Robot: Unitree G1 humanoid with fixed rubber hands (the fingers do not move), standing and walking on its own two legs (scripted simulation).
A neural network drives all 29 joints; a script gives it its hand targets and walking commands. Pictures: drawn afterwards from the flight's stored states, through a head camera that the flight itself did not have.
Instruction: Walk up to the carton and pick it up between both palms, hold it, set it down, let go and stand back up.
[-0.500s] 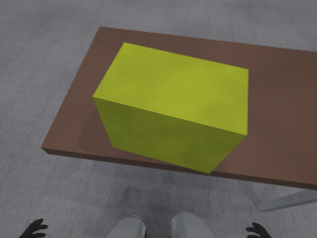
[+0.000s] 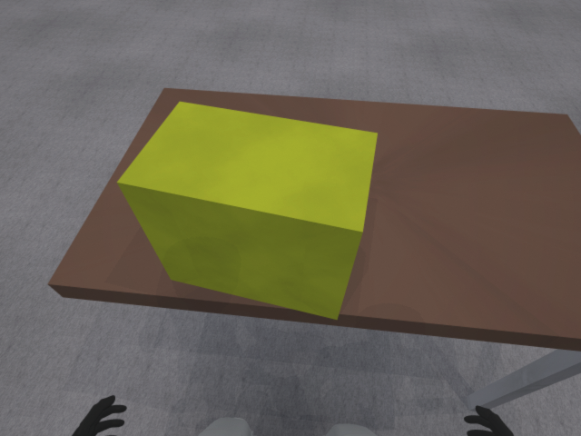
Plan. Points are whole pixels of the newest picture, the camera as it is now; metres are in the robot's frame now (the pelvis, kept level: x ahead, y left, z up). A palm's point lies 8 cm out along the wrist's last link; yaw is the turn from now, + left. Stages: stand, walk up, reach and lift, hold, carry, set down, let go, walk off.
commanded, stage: walk up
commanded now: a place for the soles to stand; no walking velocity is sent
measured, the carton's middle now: (261, 215) +0.39 +0.05 +0.07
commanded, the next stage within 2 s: none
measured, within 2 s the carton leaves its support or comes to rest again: neither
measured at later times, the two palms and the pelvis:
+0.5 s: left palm out of the picture +0.09 +0.31 -0.09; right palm out of the picture +0.09 -0.28 -0.11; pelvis -0.01 +0.00 +0.00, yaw +0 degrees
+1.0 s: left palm out of the picture +0.07 +0.41 -0.11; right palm out of the picture +0.10 -0.19 -0.09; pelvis +0.01 +0.09 +0.01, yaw +2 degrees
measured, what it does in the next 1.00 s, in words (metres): steps on the spot: left foot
